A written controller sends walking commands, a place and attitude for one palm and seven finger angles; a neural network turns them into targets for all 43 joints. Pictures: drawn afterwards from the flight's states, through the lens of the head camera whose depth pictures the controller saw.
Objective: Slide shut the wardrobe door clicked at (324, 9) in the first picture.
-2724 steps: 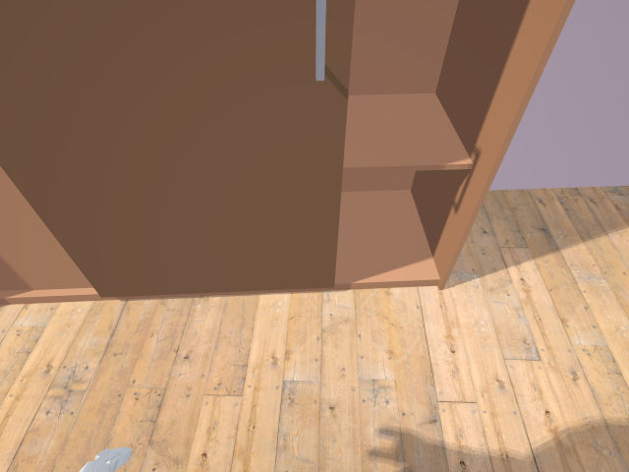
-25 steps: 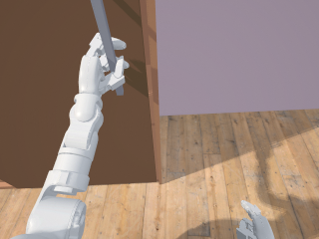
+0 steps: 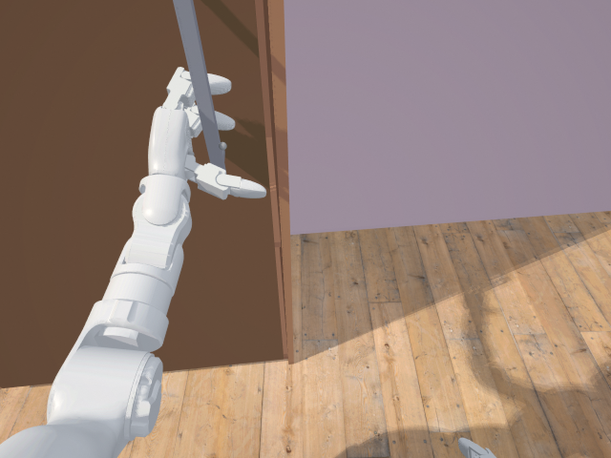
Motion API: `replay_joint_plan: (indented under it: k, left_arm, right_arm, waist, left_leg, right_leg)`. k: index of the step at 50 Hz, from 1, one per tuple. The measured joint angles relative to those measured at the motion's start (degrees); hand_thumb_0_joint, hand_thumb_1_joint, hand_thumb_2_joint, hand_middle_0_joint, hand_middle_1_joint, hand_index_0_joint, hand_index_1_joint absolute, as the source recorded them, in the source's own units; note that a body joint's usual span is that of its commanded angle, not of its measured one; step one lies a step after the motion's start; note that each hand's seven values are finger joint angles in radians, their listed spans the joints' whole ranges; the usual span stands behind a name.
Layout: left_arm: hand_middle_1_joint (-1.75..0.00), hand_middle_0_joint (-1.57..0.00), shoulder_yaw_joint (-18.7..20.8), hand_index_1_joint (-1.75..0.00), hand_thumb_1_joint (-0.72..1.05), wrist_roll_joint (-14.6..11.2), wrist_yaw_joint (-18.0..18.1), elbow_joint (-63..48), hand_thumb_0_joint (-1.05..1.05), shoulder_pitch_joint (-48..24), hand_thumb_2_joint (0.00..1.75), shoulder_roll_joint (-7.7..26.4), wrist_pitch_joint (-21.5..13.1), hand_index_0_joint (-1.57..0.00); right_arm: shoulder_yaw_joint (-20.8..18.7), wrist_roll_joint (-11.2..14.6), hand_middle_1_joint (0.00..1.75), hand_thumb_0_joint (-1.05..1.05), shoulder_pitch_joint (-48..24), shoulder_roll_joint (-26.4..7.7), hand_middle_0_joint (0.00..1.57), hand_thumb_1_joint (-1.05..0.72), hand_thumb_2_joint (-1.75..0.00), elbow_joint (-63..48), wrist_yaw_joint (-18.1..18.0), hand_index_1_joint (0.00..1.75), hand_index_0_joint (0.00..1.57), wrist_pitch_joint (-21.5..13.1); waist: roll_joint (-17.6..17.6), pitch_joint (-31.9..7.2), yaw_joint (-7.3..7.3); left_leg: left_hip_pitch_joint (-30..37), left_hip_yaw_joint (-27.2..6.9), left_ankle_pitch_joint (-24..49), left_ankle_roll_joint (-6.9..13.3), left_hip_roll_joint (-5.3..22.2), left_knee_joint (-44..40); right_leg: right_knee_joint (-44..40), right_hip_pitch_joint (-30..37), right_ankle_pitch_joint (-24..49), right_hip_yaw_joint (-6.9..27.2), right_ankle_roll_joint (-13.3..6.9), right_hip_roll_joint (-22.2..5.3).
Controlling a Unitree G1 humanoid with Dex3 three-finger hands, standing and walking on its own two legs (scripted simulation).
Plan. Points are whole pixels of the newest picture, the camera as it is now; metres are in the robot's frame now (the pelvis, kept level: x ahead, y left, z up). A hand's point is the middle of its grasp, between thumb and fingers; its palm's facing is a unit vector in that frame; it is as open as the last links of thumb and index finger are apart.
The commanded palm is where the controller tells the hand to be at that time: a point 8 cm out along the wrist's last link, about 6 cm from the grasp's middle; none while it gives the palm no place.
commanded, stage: loosen the grip on the handle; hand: left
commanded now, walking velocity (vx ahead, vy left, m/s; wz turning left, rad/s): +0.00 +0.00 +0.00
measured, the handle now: (205, 91) +0.48 +0.13 +0.24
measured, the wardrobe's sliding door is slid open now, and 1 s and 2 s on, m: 0.01 0.01 0.01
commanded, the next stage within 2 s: slip the hand off the handle in 0.16 s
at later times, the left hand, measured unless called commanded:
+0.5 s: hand (215, 145) +0.44 +0.12 +0.20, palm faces +0.00 -0.99 -0.15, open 14.7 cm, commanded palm +0.41 +0.20 +0.20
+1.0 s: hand (144, 159) +0.40 +0.20 +0.20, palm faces +0.07 -0.99 -0.14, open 14.7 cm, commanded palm +0.37 +0.24 +0.20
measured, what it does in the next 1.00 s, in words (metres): stands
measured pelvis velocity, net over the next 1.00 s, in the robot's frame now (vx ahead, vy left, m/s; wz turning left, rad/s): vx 0.04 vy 0.02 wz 0.01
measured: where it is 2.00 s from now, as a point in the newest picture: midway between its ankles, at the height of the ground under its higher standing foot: outside the picture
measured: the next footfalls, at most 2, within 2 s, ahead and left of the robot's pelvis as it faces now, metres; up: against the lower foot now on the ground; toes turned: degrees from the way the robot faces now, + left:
none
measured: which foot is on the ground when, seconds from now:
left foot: down 0.00-1.00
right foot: down 0.00-1.00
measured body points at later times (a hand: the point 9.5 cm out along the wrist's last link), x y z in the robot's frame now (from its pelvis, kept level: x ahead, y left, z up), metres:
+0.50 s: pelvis +0.03 +0.01 +0.01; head +0.04 +0.01 +0.46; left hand +0.43 +0.17 +0.21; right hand +0.18 -0.23 -0.09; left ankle +0.03 +0.14 -0.73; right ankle +0.05 -0.11 -0.73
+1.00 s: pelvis +0.04 +0.02 +0.01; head +0.04 +0.01 +0.46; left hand +0.39 +0.25 +0.21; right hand +0.16 -0.23 -0.10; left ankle +0.03 +0.14 -0.73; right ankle +0.05 -0.11 -0.73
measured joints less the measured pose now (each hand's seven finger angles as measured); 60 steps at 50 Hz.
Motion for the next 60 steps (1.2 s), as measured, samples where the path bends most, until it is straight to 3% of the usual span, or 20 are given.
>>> replay_joint_plan:
  k: [2,8,13,19,28,34,41,46,52,60]
  left_arm:
    - [-1.31,-0.39,0.1,-1.26,-0.42,-0.2,-1.0,-0.3,-0.01,0.6,0.26,0.6,0.4,-0.25]
    - [-1.24,-0.4,1.0,-1.21,-0.52,-3.9,-2.8,-4.9,-0.01,4.5,0.21,-1.3,1.2,-0.27]
    - [-1.2,-0.37,0.9,-1.17,-0.55,-3.2,-0.7,-10.0,-0.01,7.6,0.2,-2.7,3.2,-0.26]
    - [-1.18,-0.36,-0.9,-1.16,-0.55,-1.4,-0.2,-11.8,-0.02,8.0,0.2,-3.3,3.1,-0.25]
    - [-1.18,-0.43,-1.0,-1.15,-0.56,-3.0,-3.5,-12.9,-0.02,9.0,0.2,-2.3,5.3,-0.25]
    - [-1.17,-0.45,1.3,-1.15,-0.56,-3.9,-4.0,-13.9,-0.02,10.7,0.2,-1.5,6.1,-0.25]
    - [-1.17,-0.38,6.1,-1.15,-0.55,-4.2,-4.7,-14.7,-0.02,13.9,0.2,2.3,6.1,-0.25]
    - [-1.16,-0.31,6.8,-1.15,-0.55,-6.2,-8.3,-16.1,-0.02,14.9,0.2,4.4,4.7,-0.25]
    - [-1.15,-0.27,4.9,-1.15,-0.56,-9.4,-12.3,-21.7,-0.02,19.2,0.2,2.2,4.8,-0.25]
    - [-1.15,-0.26,3.7,-1.15,-0.56,-8.1,-9.4,-30.7,-0.02,27.3,0.2,-0.7,7.8,-0.25]
  right_arm:
    - [0.0,0.1,0.3,0.01,0.6,-0.2,0.2,-0.91,-0.89,0.5,-0.5,0.3,0.2,0.3]
    - [-0.4,0.0,0.3,0.01,1.4,-0.8,0.2,-0.91,-0.89,1.6,-1.4,0.3,0.2,0.7]
    - [-1.1,-0.4,0.3,0.01,-0.3,-0.7,0.2,-0.91,-0.89,0.1,-1.0,0.3,0.2,0.9]
    - [-0.7,-0.8,0.3,0.01,-3.4,-0.4,0.2,-0.91,-0.89,-1.7,-0.9,0.3,0.2,2.2]
    - [0.4,-0.3,0.3,0.01,-5.5,0.5,0.2,-0.91,-0.89,-3.4,-2.4,0.3,0.2,5.0]
    - [0.8,-0.1,0.3,0.01,-5.2,0.7,0.2,-0.91,-0.89,-3.9,-2.9,0.3,0.2,6.4]
    - [0.4,0.0,0.3,0.01,-3.3,0.4,0.2,-0.91,-0.89,-3.6,-3.1,0.3,0.2,7.0]
    - [-0.3,0.4,0.3,0.01,-1.8,-0.7,0.2,-0.91,-0.89,-2.6,-3.2,0.3,0.2,6.2]
    - [-0.6,0.8,0.3,0.01,-1.7,-1.5,0.2,-0.91,-0.89,-2.4,-3.2,0.3,0.2,4.9]
    - [0.0,0.1,0.3,0.01,-4.4,-0.4,0.2,-0.91,-0.89,-4.8,-2.3,0.3,0.2,3.3]
  waist:
    - [0.4,-0.1,-0.41]
    - [1.1,-0.4,0.02]
    - [1.3,-0.7,0.3]
    - [1.0,-0.8,0.96]
    - [1.0,-1.4,1.44]
    - [1.4,-1.4,1.38]
    - [1.5,-1.2,1.8]
    - [1.9,-0.8,2.82]
    - [2.4,-1.6,3.53]
    - [2.3,-1.9,3.66]
  left_leg:
    - [0.0,0.3,-0.1,0.1,0.1,-0.2]
    - [2.3,0.6,-0.4,0.0,0.1,-1.6]
    - [3.4,1.0,-0.9,0.2,0.1,-2.2]
    - [3.0,0.5,-1.2,0.4,-0.3,-2.0]
    - [4.3,0.4,-1.4,0.3,-0.1,-2.8]
    - [5.4,0.8,-1.6,0.3,0.1,-3.2]
    - [5.5,0.6,-1.6,0.1,0.3,-3.1]
    - [4.8,-0.4,-1.9,0.2,0.2,-2.2]
    - [5.0,-0.7,-2.3,0.4,-0.2,-1.6]
    - [6.2,0.0,-2.7,0.5,-0.3,-1.6]
  right_leg:
    - [-0.5,0.0,0.1,0.3,0.1,0.1]
    - [-2.5,2.5,0.1,0.6,0.6,0.2]
    - [-3.3,3.5,-0.1,1.0,0.8,0.2]
    - [-3.3,3.5,-0.5,0.5,1.1,-0.2]
    - [-4.5,5.1,-0.5,0.3,1.1,0.0]
    - [-4.9,5.9,-0.5,0.7,1.1,0.3]
    - [-5.1,6.2,-0.5,0.5,0.9,0.5]
    - [-4.9,6.3,-0.6,-0.4,0.9,0.3]
    - [-4.6,6.7,-1.1,-0.7,1.2,-0.2]
    - [-3.6,7.2,-1.7,0.0,1.3,-0.3]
